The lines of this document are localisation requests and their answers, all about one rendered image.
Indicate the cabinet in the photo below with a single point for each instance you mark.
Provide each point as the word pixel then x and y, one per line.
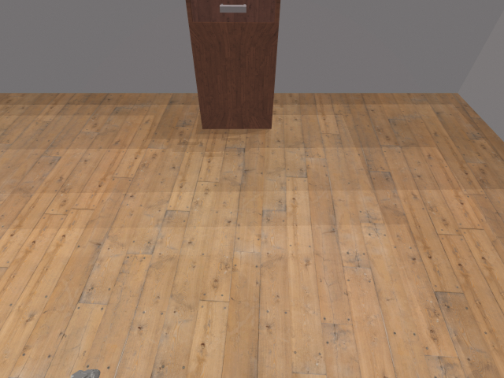
pixel 235 68

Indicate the drawer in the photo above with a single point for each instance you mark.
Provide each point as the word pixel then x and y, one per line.
pixel 256 11

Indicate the handle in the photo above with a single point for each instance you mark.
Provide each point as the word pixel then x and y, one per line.
pixel 233 8

